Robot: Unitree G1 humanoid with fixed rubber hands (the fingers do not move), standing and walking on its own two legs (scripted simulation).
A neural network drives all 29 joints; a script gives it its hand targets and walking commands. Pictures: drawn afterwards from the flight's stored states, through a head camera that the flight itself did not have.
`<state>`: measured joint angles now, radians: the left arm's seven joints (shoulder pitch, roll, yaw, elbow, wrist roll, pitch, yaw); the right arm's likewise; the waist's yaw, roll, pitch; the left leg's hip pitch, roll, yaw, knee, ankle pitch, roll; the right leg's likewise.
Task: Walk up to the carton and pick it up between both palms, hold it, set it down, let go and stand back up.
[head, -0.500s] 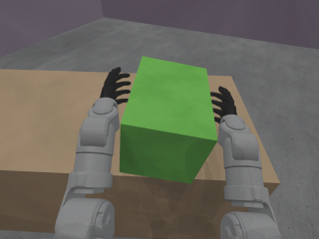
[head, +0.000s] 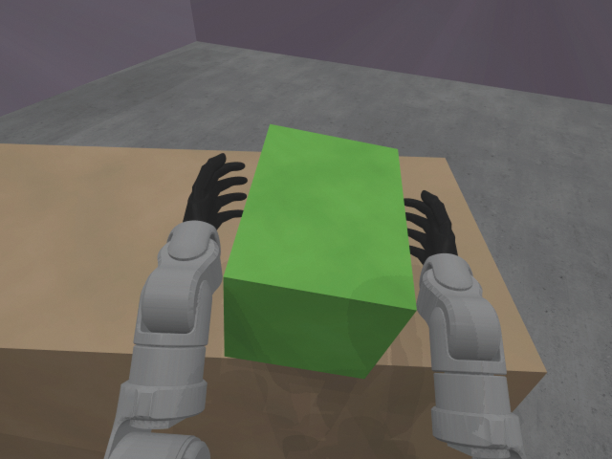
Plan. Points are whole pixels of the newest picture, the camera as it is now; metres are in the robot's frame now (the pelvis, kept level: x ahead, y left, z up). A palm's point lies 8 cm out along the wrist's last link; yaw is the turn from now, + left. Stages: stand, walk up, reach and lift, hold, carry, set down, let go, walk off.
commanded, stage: hold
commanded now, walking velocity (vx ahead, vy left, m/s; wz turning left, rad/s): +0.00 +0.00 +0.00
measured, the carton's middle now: (315, 247) +0.39 +0.01 +0.12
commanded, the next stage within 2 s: set down in 1.20 s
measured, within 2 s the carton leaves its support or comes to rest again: neither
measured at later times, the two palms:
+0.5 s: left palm (205, 227) +0.32 +0.14 +0.21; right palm (444, 265) +0.33 -0.14 +0.16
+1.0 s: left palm (209, 227) +0.34 +0.14 +0.19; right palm (435, 262) +0.35 -0.14 +0.15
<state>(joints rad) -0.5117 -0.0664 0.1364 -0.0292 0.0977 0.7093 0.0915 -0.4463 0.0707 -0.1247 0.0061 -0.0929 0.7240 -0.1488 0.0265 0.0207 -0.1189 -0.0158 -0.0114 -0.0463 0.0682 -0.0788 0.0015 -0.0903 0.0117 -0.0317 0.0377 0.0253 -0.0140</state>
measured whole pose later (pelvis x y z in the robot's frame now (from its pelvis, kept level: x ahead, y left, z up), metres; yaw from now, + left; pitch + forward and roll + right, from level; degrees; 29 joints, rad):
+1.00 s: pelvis -0.01 -0.01 +0.00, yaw +0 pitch +3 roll +0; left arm -0.54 -0.05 0.15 0.04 0.11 0.70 0.08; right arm -0.47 0.07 -0.12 0.07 -0.10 0.72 -0.15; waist 0.04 0.02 -0.11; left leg -0.05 0.00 -0.05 0.09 -0.08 -0.01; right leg -0.14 0.02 -0.04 0.08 0.01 -0.03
